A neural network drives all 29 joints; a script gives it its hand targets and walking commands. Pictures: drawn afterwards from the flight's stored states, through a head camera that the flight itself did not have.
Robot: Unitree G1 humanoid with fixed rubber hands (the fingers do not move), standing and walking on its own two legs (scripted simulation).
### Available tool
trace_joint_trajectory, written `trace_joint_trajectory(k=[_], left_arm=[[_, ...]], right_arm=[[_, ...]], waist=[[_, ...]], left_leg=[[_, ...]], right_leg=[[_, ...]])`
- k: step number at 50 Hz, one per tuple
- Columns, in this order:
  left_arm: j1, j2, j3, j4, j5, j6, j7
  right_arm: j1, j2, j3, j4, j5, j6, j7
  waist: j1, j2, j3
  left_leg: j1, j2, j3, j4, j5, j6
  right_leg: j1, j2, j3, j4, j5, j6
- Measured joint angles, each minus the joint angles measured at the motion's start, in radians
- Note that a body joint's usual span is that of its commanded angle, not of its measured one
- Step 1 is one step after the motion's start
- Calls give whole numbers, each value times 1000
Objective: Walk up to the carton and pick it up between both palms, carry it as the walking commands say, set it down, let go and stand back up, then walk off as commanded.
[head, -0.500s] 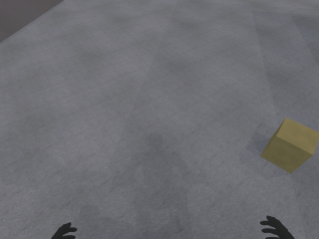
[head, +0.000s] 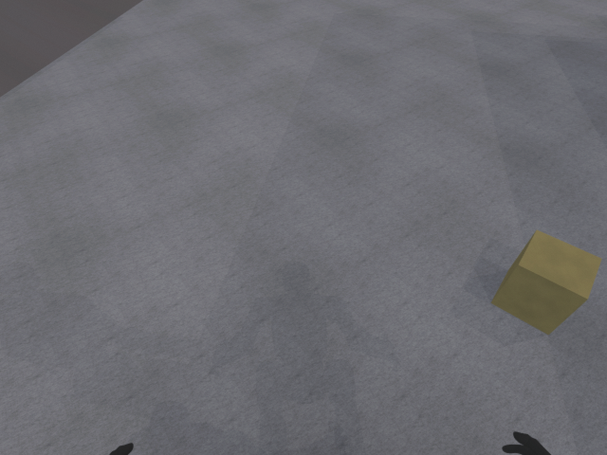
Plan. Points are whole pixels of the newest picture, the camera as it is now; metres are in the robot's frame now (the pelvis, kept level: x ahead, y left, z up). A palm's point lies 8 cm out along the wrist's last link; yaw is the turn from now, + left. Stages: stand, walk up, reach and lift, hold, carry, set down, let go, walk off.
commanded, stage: stand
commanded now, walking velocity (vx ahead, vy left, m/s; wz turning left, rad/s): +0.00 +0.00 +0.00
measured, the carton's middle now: (542, 282) +0.77 -0.84 -0.65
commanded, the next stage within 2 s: walk up in 0.88 s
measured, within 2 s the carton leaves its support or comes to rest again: neither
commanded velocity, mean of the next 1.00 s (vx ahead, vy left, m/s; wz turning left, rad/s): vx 0.00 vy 0.00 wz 0.00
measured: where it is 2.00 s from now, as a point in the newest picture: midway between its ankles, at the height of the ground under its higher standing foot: outside the picture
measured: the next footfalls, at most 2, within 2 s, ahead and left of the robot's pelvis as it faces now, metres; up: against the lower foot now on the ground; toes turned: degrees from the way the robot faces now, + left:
right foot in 1.44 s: +0.11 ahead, -0.26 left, +0.00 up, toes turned -22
left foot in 1.72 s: +0.28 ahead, -0.08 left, +0.00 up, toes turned -23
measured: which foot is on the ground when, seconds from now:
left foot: down 0.00-1.00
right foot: down 0.00-1.00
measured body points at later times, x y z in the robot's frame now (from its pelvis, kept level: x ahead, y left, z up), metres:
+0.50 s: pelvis +0.00 +0.00 +0.01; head +0.01 +0.00 +0.46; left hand +0.09 +0.30 -0.12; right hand +0.09 -0.32 -0.12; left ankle +0.00 +0.12 -0.74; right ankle +0.01 -0.13 -0.74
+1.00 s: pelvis +0.01 +0.00 +0.01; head +0.02 +0.00 +0.46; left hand +0.10 +0.31 -0.12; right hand +0.10 -0.31 -0.12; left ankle +0.00 +0.12 -0.74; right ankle +0.01 -0.13 -0.74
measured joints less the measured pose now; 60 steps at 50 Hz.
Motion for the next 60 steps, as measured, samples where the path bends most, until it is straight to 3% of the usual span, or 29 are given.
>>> trace_joint_trajectory(k=[23, 55, 58, 60], left_arm=[[-5, 2, 4, 84, 2, 6, 1], [-18, 9, 6, 94, 2, 9, 5], [38, 25, 45, 8, 29, 47, -51], [66, 36, 60, -23, 44, 74, -83]], right_arm=[[6, -5, -6, 81, -1, 2, -4], [-7, -6, -10, 89, 0, 7, -8], [-6, -14, -37, 38, -3, -14, -3], [-2, -34, -56, -6, -9, -30, -8]], waist=[[-1, 1, -1], [1, -1, -3], [35, -20, -4], [37, -14, 1]], left_leg=[[45, 6, 4, -95, 52, -7], [67, 5, 9, -119, 50, -5], [60, 13, 84, -87, 13, 7], [73, 33, 138, -85, 0, 3]], right_leg=[[42, 6, 2, -94, 54, -3], [63, 5, 7, -118, 53, 0], [-32, 9, 54, 29, -27, -26], [-132, 2, 35, 210, -91, -10]])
